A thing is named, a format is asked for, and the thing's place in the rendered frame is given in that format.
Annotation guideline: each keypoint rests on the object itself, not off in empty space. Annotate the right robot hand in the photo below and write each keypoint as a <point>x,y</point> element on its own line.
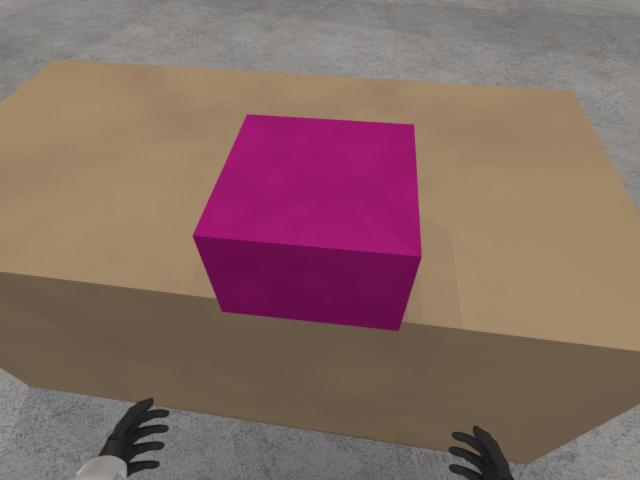
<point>492,463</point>

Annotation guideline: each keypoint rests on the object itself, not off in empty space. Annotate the left robot hand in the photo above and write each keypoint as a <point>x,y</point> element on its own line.
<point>121,442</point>

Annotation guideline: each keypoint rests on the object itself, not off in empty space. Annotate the pedestal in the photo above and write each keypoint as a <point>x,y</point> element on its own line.
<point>523,318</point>

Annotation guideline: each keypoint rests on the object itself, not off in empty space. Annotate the left robot forearm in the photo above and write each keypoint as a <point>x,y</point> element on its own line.
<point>103,468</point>

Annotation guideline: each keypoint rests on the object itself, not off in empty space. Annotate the carton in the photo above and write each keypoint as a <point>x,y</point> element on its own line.
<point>315,220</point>

